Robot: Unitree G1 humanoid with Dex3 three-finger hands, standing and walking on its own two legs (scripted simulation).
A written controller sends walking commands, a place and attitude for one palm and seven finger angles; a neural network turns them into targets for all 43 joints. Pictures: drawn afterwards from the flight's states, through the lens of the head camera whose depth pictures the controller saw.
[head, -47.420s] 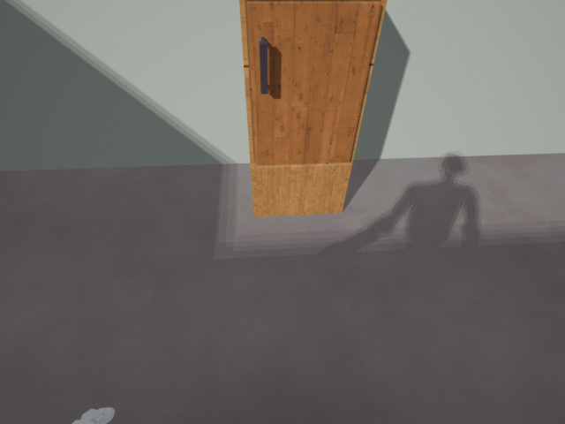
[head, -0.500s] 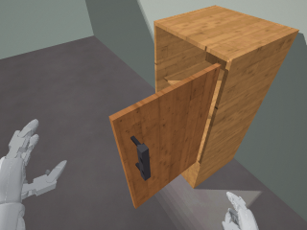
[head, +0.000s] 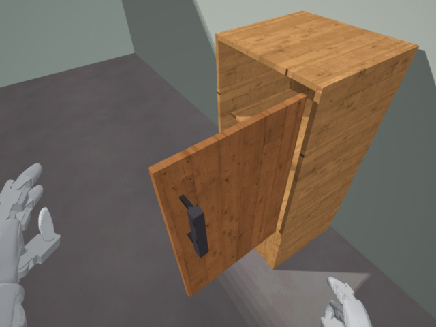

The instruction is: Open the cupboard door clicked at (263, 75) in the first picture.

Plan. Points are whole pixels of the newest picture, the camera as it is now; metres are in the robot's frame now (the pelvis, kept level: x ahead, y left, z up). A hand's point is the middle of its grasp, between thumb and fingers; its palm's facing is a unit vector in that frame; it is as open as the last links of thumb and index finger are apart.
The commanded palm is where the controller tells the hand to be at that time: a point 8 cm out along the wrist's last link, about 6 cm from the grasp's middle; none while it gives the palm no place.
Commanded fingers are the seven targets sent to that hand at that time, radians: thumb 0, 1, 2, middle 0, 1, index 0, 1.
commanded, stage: draw the hand back to the body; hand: left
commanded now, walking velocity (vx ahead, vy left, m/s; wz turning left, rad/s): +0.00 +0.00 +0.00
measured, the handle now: (193, 226) +0.32 +0.10 -0.01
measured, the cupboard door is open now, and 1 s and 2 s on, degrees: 93 93 93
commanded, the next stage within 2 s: step back with the hand held close in 0.02 s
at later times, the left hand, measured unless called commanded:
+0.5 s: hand (42, 251) +0.16 +0.27 +0.15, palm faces +0.31 -0.79 -0.53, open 7.4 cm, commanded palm +0.11 +0.31 +0.17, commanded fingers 0.00 0.90 0.90 -0.20 -0.30 -0.20 -0.30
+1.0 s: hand out of the picture +0.06 +0.30 +0.15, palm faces +0.46 -0.74 -0.49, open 7.5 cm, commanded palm +0.00 +0.34 +0.17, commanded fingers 0.00 0.90 0.90 -0.20 -0.30 -0.20 -0.30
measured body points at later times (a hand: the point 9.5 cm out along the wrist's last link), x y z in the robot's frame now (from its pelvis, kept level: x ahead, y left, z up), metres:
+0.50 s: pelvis -0.04 +0.02 +0.00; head -0.02 +0.00 +0.45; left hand +0.14 +0.31 +0.18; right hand +0.13 -0.24 -0.09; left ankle -0.01 +0.12 -0.74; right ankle -0.02 -0.11 -0.74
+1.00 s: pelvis -0.13 +0.03 -0.02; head -0.11 +0.05 +0.43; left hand +0.03 +0.34 +0.18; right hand +0.05 -0.20 -0.10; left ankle -0.02 +0.12 -0.74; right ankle -0.02 -0.11 -0.74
